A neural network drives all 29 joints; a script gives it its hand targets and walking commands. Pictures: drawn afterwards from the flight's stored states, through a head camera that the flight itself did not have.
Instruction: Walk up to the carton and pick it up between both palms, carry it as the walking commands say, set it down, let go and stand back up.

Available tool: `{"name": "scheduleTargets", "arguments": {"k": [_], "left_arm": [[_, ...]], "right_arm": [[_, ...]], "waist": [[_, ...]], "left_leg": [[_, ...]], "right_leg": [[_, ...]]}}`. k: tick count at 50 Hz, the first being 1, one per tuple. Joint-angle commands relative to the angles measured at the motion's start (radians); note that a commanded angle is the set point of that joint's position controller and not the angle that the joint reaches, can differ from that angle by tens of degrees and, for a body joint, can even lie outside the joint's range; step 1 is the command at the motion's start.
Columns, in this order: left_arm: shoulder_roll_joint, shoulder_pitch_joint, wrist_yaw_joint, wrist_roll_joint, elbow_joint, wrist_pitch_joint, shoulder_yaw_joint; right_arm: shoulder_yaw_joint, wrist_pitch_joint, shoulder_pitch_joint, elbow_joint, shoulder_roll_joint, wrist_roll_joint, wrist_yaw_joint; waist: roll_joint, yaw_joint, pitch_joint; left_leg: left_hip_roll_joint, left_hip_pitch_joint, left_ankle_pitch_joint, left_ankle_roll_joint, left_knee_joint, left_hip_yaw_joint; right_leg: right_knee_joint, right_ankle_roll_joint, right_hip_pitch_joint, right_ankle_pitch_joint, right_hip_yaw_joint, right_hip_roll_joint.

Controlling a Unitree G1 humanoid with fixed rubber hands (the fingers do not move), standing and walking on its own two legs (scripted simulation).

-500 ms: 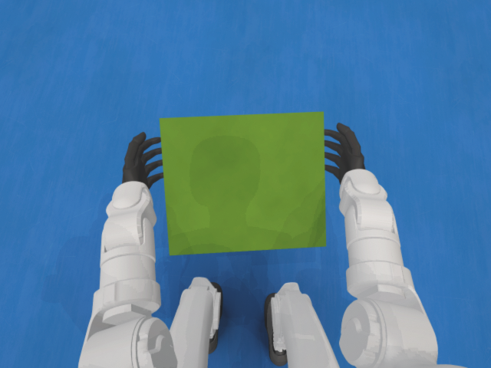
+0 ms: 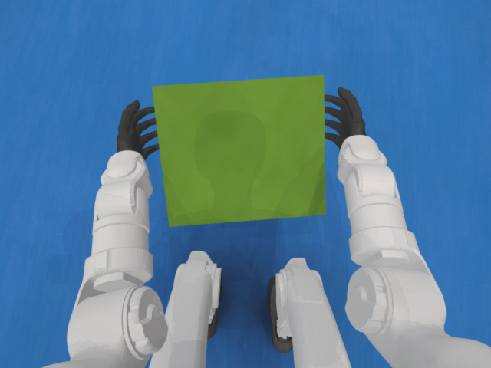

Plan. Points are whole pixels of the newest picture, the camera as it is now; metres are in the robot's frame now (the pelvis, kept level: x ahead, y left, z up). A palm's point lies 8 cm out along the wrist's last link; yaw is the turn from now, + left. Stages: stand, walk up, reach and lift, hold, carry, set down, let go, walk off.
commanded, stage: set down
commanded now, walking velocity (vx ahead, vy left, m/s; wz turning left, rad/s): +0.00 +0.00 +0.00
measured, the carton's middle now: (241, 148) +0.48 +0.03 -0.18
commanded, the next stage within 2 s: none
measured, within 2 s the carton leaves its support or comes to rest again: neither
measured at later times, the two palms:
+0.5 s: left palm (150, 156) +0.46 +0.20 -0.17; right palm (330, 144) +0.49 -0.14 -0.17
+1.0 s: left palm (161, 160) +0.48 +0.20 -0.26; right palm (316, 148) +0.52 -0.14 -0.26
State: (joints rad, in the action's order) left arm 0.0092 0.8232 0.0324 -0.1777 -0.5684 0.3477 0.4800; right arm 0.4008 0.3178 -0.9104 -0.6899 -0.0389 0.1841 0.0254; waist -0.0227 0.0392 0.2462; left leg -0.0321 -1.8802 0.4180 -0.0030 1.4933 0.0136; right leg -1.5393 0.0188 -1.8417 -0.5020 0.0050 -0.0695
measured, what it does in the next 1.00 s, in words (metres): lowers itself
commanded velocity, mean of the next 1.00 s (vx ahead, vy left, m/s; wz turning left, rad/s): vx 0.00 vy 0.00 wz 0.00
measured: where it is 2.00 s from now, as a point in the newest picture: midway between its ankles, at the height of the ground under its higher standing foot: (244, 320)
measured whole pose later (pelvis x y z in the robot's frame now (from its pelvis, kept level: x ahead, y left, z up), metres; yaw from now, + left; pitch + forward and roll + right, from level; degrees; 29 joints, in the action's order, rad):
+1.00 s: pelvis -0.03 +0.00 -0.14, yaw +0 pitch +48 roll +0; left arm -0.13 1.15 0.08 -0.06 -0.69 0.31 0.45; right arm 0.29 0.30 -1.26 -0.83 -0.21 0.07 0.08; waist -0.02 0.06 -0.01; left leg -0.03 -2.31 0.46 -0.01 1.95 0.00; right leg -2.00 0.01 -2.27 -0.56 -0.01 -0.08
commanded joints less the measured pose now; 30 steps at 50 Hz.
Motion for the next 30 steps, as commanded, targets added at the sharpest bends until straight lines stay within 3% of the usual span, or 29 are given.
{"name": "scheduleTargets", "arguments": {"k": [1,30], "left_arm": [[0.847,0.643,-0.282,0.158,-0.014,-0.016,-0.549],[0.772,0.884,-0.263,0.207,-0.037,-0.012,-0.516]], "right_arm": [[-0.488,-0.008,-0.551,-0.036,0.918,-0.142,-0.282],[-0.483,-0.006,-0.799,-0.047,0.849,-0.181,-0.26]], "waist": [[-0.012,0.018,0.893],[-0.023,0.032,0.956]], "left_leg": [[-0.096,0.58,-0.255,-0.008,-0.056,-0.041],[-0.09,0.364,-0.221,-0.009,0.201,-0.072]], "right_leg": [[0.135,-0.02,0.382,0.229,-0.004,-0.08],[-0.131,-0.019,0.162,0.179,-0.038,-0.082]]}}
